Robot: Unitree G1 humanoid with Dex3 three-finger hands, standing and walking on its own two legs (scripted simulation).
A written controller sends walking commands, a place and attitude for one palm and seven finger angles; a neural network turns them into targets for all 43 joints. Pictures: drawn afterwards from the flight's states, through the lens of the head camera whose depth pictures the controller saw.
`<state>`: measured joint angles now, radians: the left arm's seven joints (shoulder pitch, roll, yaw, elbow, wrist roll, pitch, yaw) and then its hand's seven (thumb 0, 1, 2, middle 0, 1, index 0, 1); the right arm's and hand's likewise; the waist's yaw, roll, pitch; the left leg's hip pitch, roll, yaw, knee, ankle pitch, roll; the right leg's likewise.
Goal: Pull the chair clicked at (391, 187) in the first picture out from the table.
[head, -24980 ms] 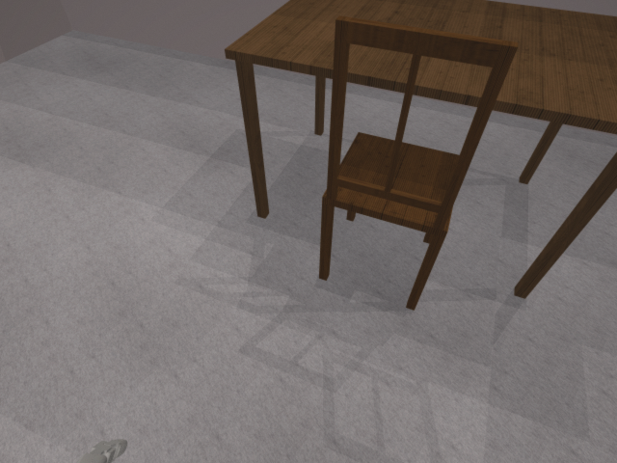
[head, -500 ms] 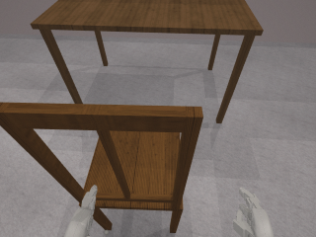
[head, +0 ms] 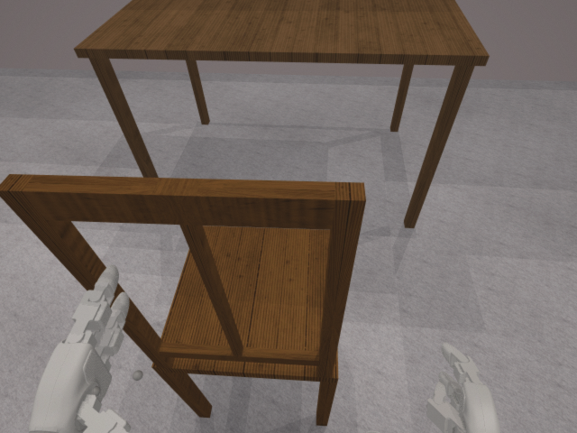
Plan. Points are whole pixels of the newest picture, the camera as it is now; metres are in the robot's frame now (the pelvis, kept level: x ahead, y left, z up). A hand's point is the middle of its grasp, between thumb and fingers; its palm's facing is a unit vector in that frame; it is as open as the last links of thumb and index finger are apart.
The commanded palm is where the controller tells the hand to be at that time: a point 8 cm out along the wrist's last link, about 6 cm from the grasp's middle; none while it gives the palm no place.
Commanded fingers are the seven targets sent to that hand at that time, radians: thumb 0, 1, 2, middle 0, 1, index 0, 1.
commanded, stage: draw the hand back to the body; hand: left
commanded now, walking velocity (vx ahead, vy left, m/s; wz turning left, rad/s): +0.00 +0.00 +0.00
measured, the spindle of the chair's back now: (220, 302) +0.30 +0.13 +0.01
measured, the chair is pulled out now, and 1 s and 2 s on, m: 0.58 0.58 0.58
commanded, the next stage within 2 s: step back with the hand held close in 1.08 s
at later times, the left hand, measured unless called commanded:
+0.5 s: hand (52, 312) +0.20 +0.24 +0.17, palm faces +0.39 -0.82 -0.43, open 12.2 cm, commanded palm +0.16 +0.29 +0.20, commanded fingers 0.00 0.57 0.74 -0.16 -0.23 -0.16 -0.23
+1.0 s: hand (44, 259) +0.24 +0.25 +0.21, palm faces +0.44 -0.78 -0.44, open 7.6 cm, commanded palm +0.19 +0.29 +0.24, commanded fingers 0.00 0.90 0.90 -0.20 -0.30 -0.20 -0.30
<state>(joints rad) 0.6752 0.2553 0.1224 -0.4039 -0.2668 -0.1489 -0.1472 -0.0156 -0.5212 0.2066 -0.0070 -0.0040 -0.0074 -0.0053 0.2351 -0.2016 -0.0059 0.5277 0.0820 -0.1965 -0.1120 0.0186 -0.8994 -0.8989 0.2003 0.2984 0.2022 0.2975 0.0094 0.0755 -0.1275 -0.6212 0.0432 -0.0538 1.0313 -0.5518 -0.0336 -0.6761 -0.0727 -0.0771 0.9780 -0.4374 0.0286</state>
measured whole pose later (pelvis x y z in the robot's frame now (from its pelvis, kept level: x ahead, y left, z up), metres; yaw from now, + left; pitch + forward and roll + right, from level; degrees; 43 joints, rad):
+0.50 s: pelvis +0.02 +0.00 +0.05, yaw +0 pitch -2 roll -1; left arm 0.58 0.32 0.22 -0.43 -0.05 0.01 0.17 0.00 0.23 0.57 -0.11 -0.16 -0.13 -0.18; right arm 0.22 -0.22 0.02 0.61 0.03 -0.15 -0.11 0.02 -0.90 -0.90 0.20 0.30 0.20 0.30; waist 0.06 0.09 -0.01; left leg -0.20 0.04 -0.02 0.65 -0.42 -0.02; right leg -0.27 -0.07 -0.07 0.63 -0.32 0.04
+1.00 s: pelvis +0.04 -0.01 +0.06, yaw -1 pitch -2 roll -1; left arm 0.50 0.33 0.32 -0.44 -0.05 0.00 0.15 0.01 0.88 0.88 -0.20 -0.29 -0.18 -0.29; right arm 0.19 -0.24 -0.01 0.66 0.02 -0.12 -0.09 0.02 -0.90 -0.90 0.20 0.30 0.20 0.30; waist 0.06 0.09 0.02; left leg -0.09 0.05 0.00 0.49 -0.37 -0.04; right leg -0.18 -0.05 -0.06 0.52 -0.29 0.03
